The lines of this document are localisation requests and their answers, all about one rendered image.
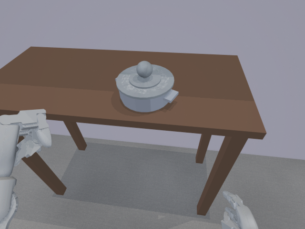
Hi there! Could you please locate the left robot forearm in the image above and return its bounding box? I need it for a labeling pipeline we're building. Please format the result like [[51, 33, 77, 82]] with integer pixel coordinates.
[[0, 177, 19, 229]]

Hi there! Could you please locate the table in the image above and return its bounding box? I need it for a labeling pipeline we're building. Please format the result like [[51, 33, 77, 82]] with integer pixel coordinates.
[[0, 47, 266, 216]]

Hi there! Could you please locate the lid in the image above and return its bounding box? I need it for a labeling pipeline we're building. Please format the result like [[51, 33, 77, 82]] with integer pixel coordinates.
[[116, 64, 174, 100]]

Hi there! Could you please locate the right robot hand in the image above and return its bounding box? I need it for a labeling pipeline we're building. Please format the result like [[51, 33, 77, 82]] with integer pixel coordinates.
[[221, 191, 258, 229]]

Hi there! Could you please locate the left robot hand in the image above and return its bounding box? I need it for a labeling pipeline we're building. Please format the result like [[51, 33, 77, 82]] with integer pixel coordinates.
[[0, 109, 52, 177]]

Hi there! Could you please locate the pot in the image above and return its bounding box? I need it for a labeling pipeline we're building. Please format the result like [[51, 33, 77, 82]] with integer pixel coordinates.
[[115, 78, 179, 112]]

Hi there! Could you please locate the knob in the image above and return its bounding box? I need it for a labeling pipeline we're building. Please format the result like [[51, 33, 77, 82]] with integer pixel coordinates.
[[136, 61, 153, 78]]

